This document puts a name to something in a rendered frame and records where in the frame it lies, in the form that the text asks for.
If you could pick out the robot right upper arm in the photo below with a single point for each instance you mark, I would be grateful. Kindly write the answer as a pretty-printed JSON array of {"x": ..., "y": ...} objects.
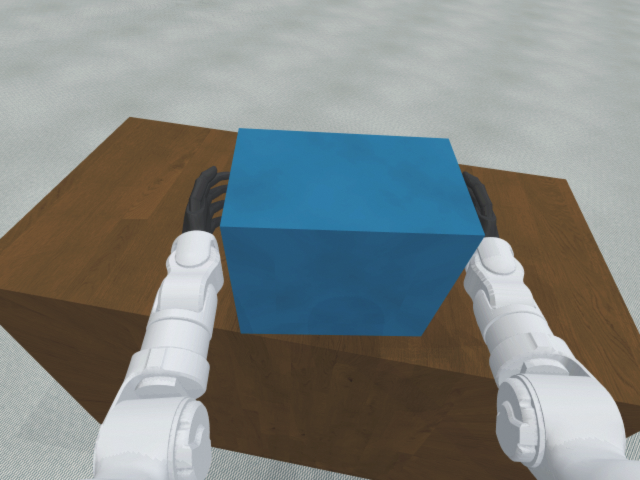
[{"x": 562, "y": 428}]

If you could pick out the robot left forearm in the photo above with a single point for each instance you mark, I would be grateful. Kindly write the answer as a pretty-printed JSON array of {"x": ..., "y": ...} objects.
[{"x": 172, "y": 361}]

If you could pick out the pedestal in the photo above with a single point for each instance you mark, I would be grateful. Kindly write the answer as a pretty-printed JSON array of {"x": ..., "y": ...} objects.
[{"x": 79, "y": 274}]

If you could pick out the carton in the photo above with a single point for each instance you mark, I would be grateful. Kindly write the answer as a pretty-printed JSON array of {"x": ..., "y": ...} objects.
[{"x": 344, "y": 234}]

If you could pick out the left robot hand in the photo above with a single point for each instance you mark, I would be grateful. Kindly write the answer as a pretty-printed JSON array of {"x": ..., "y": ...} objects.
[{"x": 200, "y": 210}]

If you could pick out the robot right forearm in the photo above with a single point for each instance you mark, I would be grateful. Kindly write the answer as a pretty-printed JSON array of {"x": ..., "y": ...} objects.
[{"x": 512, "y": 326}]

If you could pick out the right robot hand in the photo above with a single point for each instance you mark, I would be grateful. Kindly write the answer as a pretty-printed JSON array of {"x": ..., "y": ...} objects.
[{"x": 482, "y": 204}]

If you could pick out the robot left upper arm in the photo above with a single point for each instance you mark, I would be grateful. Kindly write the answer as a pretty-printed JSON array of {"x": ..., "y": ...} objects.
[{"x": 155, "y": 439}]

